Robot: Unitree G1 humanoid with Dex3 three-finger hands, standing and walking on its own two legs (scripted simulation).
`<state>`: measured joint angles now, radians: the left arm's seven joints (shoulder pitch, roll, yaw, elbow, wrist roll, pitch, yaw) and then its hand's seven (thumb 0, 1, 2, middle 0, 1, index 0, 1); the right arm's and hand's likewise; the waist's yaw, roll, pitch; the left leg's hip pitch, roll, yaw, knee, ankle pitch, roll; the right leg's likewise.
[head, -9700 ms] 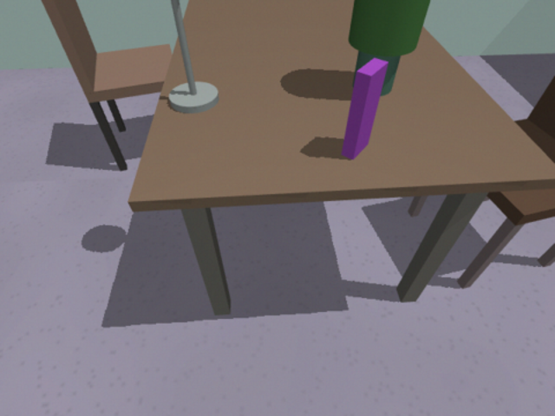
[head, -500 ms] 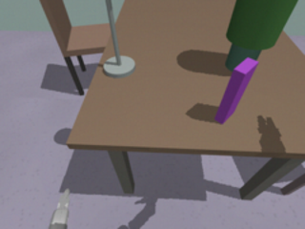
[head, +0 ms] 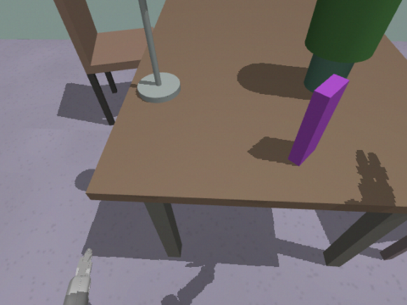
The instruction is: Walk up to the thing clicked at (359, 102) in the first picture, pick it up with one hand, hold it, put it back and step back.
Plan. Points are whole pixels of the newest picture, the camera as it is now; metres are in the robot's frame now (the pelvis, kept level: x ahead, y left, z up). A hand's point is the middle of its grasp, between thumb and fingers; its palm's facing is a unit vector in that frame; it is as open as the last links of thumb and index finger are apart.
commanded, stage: go down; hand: right
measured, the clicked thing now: (314, 124) +0.48 -0.20 +0.09
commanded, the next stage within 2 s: approach in 1.02 s
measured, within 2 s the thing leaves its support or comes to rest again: neither
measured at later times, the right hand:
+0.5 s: hand out of the picture +0.36 -0.39 +0.18, palm faces +0.20 +0.98 +0.01, open 17.3 cm
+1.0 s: hand out of the picture +0.37 -0.39 +0.18, palm faces +0.20 +0.98 +0.01, open 17.3 cm
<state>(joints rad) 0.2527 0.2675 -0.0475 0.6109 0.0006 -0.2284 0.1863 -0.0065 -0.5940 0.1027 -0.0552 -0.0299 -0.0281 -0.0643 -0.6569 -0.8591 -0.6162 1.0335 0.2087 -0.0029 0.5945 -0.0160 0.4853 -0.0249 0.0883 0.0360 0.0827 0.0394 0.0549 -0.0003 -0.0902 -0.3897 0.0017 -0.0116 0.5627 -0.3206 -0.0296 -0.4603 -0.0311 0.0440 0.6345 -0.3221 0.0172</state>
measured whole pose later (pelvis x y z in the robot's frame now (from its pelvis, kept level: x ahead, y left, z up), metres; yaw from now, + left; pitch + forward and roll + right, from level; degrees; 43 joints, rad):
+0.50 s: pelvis -0.01 -0.01 +0.00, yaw +0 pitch +9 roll +2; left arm 0.28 0.27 -0.06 0.58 0.00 -0.24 0.19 -0.01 -0.59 0.10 -0.05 -0.03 -0.03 -0.06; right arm -0.65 -0.89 -0.63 1.05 0.20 -0.03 0.60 -0.02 0.51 -0.03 0.08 0.04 0.08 0.04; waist 0.06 0.00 -0.09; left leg -0.42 0.00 -0.01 0.58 -0.32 -0.04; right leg -0.50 -0.03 0.05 0.67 -0.33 0.01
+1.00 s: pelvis -0.01 +0.00 +0.00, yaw +0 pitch +9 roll +2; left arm 0.30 0.27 -0.06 0.54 0.00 -0.25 0.20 -0.01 -0.59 0.10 -0.05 -0.03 -0.03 -0.06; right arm -0.65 -0.88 -0.63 1.03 0.21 -0.01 0.60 -0.02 0.52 -0.02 0.08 0.04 0.08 0.04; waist 0.06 0.00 -0.09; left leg -0.42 0.00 -0.01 0.59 -0.33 -0.03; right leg -0.49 -0.03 0.05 0.67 -0.33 0.01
